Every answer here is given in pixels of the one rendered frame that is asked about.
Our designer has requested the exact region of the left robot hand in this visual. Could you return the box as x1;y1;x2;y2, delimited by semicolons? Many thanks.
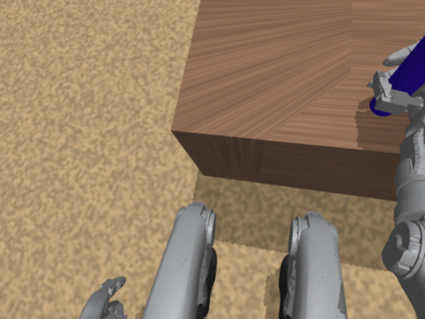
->
79;276;127;319

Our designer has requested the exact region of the right robot arm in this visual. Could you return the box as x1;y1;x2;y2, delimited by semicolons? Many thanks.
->
382;116;425;319

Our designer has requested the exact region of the can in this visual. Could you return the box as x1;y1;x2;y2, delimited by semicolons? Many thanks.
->
369;35;425;116

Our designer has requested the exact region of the left robot foot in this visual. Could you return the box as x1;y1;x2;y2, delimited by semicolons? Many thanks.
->
196;248;217;319

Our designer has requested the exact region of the right robot hand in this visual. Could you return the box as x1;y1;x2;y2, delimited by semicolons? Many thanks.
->
367;38;425;123

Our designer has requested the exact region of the right robot foot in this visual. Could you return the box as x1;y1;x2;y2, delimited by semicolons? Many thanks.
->
278;255;292;319

